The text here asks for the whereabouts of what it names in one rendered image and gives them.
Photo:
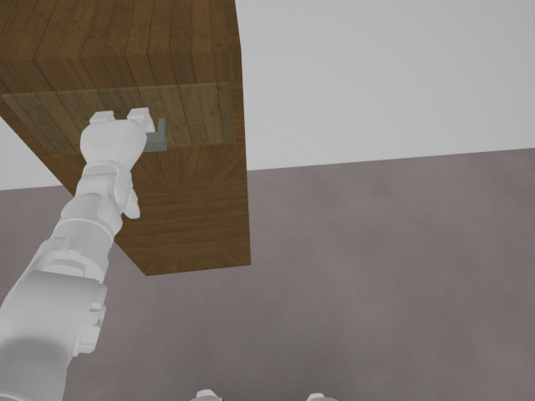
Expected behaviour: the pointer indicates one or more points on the left robot forearm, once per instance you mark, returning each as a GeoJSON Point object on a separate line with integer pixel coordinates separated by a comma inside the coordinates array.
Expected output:
{"type": "Point", "coordinates": [82, 239]}

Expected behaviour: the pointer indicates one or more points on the left robot upper arm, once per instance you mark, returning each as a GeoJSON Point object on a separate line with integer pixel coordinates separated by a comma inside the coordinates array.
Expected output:
{"type": "Point", "coordinates": [53, 318]}

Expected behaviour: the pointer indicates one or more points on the handle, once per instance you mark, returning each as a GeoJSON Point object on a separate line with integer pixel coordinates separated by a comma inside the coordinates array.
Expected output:
{"type": "Point", "coordinates": [157, 141]}

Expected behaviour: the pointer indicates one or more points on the robot left shin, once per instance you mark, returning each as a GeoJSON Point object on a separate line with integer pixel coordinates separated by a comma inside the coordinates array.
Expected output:
{"type": "Point", "coordinates": [205, 392]}

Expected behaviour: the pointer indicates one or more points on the robot left hand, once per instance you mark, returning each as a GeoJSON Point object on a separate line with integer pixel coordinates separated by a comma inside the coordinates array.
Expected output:
{"type": "Point", "coordinates": [121, 140]}

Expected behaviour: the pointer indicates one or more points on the drawer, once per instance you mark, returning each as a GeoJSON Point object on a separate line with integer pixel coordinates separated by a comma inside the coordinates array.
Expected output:
{"type": "Point", "coordinates": [195, 114]}

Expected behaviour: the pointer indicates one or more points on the cabinet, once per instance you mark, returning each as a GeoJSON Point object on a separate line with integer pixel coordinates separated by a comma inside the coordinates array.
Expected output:
{"type": "Point", "coordinates": [193, 199]}

